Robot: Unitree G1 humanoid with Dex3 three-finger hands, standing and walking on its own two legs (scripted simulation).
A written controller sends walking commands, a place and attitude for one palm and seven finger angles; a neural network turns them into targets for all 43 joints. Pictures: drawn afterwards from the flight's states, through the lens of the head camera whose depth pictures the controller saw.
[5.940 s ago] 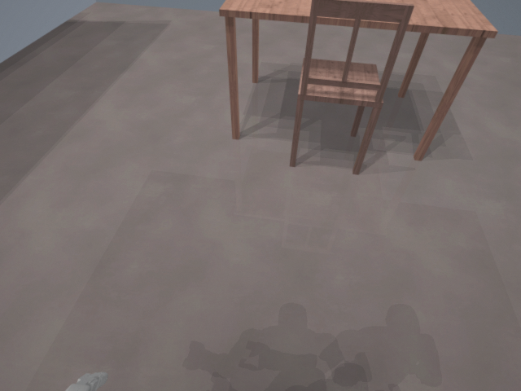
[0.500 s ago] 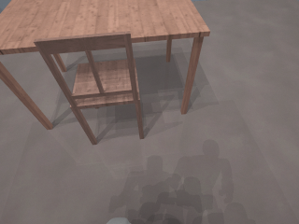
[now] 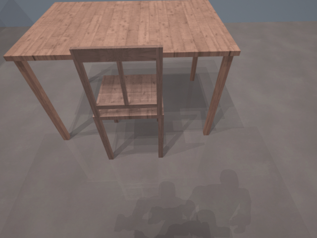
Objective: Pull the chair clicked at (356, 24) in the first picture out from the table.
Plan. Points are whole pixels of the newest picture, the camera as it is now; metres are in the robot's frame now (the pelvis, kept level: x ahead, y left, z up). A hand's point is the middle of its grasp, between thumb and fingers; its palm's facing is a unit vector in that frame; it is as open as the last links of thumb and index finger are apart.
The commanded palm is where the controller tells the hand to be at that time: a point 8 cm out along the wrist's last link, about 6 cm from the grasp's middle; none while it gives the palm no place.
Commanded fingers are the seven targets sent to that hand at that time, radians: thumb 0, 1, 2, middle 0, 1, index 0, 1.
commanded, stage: take the last steps up to it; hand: left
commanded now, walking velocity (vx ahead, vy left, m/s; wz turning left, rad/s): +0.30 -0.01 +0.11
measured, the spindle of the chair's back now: (123, 84) +0.77 +0.21 -0.09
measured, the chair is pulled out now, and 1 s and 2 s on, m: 0.00 0.00 0.00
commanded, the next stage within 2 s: come to a stop and stand still in 0.96 s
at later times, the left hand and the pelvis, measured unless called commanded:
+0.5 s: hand out of the picture -0.02 +0.17 -0.18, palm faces +0.21 -0.97 -0.12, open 7.4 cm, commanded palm none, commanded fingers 0.00 0.90 0.90 -0.20 -0.30 -0.20 -0.30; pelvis +0.11 +0.04 -0.01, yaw +6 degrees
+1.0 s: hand (104, 165) +0.39 +0.23 -0.16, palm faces +0.00 -0.98 -0.22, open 7.4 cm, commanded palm none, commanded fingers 0.00 0.90 0.90 -0.20 -0.30 -0.20 -0.30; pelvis +0.28 +0.04 -0.01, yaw +1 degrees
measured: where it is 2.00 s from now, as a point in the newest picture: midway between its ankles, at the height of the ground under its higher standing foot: (159, 230)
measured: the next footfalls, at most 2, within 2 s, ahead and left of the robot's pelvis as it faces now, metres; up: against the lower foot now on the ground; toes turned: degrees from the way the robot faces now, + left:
right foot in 0.02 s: +0.04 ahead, -0.11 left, +0.00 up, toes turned -4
left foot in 0.48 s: +0.20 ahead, +0.16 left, +0.00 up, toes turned +13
